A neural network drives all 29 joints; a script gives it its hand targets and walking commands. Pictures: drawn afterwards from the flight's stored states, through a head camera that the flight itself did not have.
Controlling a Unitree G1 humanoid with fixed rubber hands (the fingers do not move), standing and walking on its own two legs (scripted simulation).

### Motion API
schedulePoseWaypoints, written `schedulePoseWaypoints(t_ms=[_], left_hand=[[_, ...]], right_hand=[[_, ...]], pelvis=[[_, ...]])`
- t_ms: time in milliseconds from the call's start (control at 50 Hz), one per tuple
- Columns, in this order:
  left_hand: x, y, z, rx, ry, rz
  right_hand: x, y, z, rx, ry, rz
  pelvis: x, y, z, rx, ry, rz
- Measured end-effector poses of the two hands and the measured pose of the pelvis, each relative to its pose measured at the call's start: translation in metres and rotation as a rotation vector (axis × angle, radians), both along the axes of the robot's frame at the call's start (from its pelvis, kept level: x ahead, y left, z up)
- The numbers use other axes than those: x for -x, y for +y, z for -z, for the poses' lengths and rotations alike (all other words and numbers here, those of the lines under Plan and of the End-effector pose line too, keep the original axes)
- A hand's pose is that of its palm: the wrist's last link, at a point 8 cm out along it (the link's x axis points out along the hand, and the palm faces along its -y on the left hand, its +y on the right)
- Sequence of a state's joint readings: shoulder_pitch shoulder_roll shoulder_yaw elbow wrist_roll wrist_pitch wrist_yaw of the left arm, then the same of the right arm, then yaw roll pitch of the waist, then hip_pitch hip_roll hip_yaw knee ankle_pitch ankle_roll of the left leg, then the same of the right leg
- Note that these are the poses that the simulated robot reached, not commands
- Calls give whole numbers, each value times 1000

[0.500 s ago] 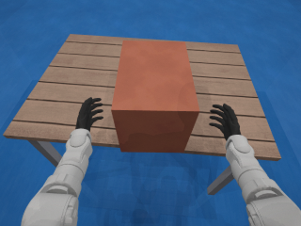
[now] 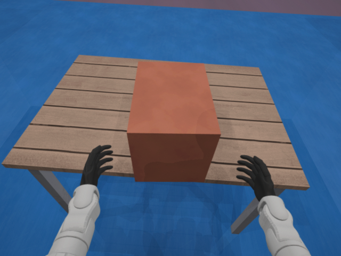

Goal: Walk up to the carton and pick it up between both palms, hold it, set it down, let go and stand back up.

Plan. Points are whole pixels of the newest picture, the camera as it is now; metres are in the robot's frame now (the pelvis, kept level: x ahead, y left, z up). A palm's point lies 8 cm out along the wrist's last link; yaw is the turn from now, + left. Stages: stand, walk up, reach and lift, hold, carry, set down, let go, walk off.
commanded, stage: set down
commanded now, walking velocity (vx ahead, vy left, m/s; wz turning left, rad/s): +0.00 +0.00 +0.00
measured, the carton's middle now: (170, 120) +0.50 +0.03 +0.00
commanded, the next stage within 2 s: none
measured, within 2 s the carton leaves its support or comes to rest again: neither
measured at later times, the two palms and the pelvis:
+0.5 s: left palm (82, 206) +0.21 +0.21 +0.01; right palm (276, 222) +0.21 -0.22 +0.01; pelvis +0.01 +0.00 +0.00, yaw -1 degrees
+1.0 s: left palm (79, 220) +0.19 +0.22 -0.01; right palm (278, 237) +0.18 -0.22 -0.01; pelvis +0.02 +0.00 +0.00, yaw -2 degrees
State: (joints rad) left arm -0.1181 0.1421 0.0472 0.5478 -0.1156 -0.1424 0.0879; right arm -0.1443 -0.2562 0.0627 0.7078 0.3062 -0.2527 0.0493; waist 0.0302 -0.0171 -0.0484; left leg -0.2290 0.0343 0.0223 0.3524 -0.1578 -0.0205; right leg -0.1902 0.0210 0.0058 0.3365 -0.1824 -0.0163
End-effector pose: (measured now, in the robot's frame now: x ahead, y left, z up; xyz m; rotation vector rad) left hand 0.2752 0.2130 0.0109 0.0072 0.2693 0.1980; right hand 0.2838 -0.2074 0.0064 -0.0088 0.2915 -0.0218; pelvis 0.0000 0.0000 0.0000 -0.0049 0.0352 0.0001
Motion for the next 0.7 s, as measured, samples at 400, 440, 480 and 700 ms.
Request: schedulePoseWaypoints(t_ms=[400,440,480,700], left_hand=[[51,2,-1,-14,33,-3],[57,1,-2,-16,37,0],[64,-1,-2,-15,39,3],[93,-5,5,-11,86,-10]], right_hand=[[61,-8,-5,7,-4,17],[67,-8,-5,5,-4,19],[73,-8,-6,4,-2,23],[103,-11,-1,28,53,36]], pelvis=[[-5,1,-1,-7,-65,23],[-6,1,-2,-6,-73,25],[-8,2,-2,-6,-82,25],[-11,2,-2,-6,-110,32]])
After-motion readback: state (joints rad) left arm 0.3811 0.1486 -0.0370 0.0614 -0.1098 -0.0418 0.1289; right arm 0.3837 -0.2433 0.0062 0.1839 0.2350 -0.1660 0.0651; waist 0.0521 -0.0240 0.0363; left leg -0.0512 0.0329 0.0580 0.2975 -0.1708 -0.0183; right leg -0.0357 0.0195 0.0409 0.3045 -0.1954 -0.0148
